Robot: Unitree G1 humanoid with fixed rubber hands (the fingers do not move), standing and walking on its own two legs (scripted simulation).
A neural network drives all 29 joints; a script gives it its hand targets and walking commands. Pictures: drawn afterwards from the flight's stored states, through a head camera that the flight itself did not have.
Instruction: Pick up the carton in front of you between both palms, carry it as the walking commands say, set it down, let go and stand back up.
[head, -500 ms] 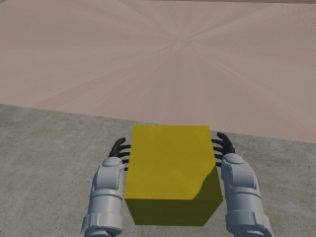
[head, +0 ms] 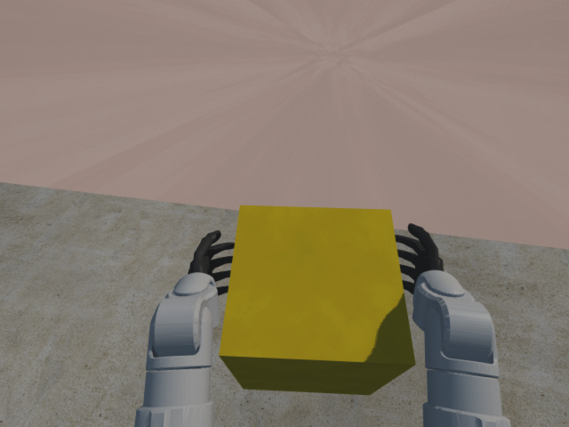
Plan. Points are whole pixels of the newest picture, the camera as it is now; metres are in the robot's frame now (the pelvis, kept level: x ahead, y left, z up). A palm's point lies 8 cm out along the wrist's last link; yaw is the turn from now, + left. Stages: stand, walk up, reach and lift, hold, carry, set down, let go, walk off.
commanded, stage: carry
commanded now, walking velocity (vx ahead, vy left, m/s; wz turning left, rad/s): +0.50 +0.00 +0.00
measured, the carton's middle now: (310, 307) +0.30 -0.01 +0.00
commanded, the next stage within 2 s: none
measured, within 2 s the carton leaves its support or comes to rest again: neither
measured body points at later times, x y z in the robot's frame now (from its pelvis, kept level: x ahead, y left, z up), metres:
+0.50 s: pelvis +0.26 -0.06 -0.02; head +0.26 -0.07 +0.43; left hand +0.53 +0.09 +0.07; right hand +0.53 -0.21 +0.07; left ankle +0.12 +0.08 -0.67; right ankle +0.32 -0.13 -0.75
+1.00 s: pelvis +0.59 -0.03 -0.02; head +0.60 -0.03 +0.43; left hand +0.86 +0.10 +0.04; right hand +0.84 -0.21 +0.05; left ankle +0.66 +0.04 -0.75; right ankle +0.41 -0.13 -0.65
